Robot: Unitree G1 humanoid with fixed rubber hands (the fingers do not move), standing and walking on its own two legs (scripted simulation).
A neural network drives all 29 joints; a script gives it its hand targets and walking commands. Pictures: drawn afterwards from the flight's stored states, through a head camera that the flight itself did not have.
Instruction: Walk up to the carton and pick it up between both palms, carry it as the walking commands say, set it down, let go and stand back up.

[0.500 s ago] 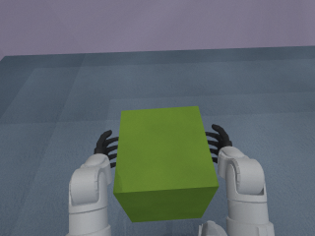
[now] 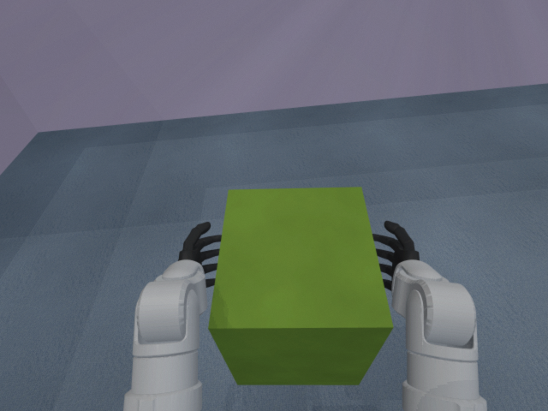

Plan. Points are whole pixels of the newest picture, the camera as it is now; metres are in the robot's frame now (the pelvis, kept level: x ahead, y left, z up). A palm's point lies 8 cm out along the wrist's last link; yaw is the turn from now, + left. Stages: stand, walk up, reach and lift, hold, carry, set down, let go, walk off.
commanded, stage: carry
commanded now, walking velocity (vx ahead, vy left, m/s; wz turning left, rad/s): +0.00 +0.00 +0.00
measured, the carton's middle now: (296, 291) +0.29 -0.02 +0.02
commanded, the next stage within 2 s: hold in 1.76 s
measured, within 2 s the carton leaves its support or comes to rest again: neither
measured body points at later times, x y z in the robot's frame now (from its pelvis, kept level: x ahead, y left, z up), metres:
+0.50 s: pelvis -0.05 +0.02 -0.01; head -0.07 +0.00 +0.44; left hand +0.24 +0.16 +0.07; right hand +0.24 -0.13 +0.07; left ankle +0.01 +0.17 -0.74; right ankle +0.04 -0.09 -0.74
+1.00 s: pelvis -0.04 +0.02 -0.01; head -0.04 +0.02 +0.44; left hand +0.25 +0.17 +0.07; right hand +0.26 -0.12 +0.07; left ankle +0.01 +0.17 -0.74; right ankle +0.04 -0.09 -0.74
